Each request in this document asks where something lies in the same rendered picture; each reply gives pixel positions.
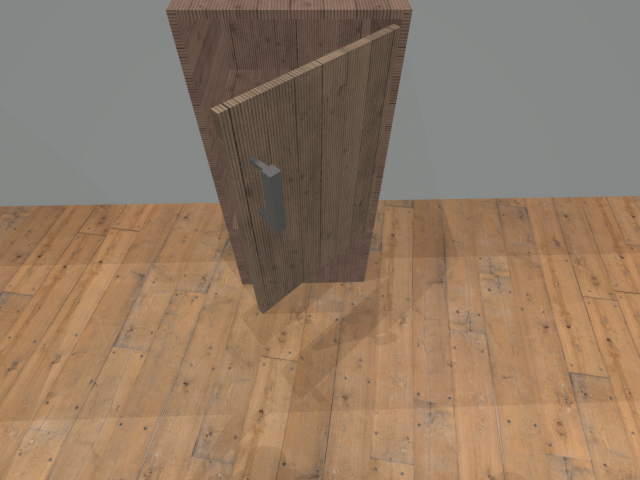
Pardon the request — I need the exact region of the cupboard door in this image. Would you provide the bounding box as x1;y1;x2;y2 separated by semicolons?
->
210;24;401;314

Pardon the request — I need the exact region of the handle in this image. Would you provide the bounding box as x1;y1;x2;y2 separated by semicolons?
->
249;156;287;234

